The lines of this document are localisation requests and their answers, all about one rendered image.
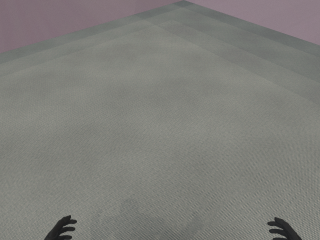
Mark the left robot hand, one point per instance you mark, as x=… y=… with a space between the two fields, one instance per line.
x=59 y=229

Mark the right robot hand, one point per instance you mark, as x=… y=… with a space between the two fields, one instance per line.
x=287 y=231

